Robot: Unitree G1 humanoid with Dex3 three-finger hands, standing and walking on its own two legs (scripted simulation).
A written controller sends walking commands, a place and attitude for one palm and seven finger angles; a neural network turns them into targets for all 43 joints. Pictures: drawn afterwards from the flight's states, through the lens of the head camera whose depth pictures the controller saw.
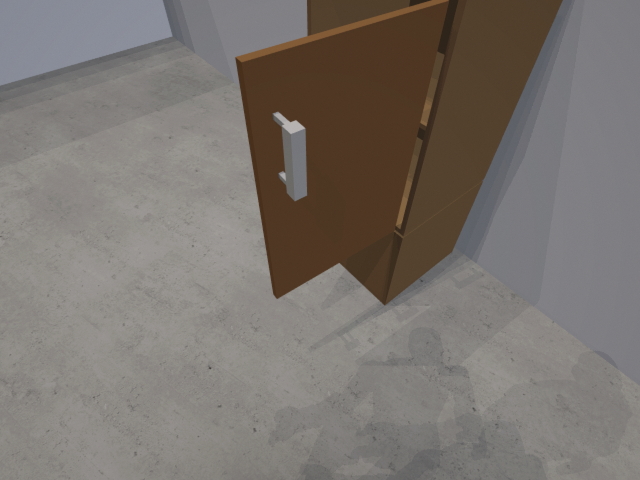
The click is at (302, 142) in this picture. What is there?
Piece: cupboard door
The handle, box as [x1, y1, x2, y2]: [273, 112, 306, 200]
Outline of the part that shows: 276,112 273,113 273,119 282,127 285,172 284,173 282,171 278,174 280,179 286,185 287,193 294,200 296,200 306,195 305,128 295,120 289,122 282,115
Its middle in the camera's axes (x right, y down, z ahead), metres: -0.05 -0.13 +0.62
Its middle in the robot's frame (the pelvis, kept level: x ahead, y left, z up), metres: +0.57 +0.09 +0.08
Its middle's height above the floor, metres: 0.86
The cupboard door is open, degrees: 86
